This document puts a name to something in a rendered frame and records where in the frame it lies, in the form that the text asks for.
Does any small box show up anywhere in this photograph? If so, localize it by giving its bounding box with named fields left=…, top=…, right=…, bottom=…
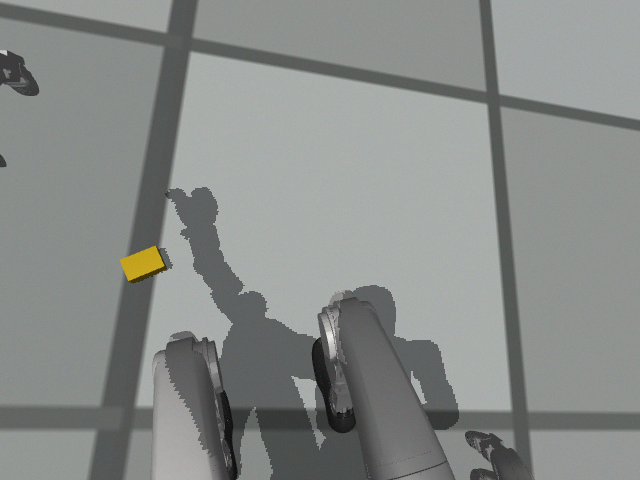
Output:
left=120, top=246, right=167, bottom=284

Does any right robot foot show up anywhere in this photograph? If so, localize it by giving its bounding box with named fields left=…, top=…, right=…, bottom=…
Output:
left=312, top=337, right=356, bottom=433

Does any left robot foot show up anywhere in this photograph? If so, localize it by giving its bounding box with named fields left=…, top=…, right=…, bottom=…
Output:
left=220, top=389, right=238, bottom=480

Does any right robot hand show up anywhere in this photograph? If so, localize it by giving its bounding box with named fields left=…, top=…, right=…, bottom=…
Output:
left=465, top=431, right=534, bottom=480

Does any left robot hand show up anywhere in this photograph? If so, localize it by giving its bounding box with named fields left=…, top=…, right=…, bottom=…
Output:
left=0, top=50, right=39, bottom=167

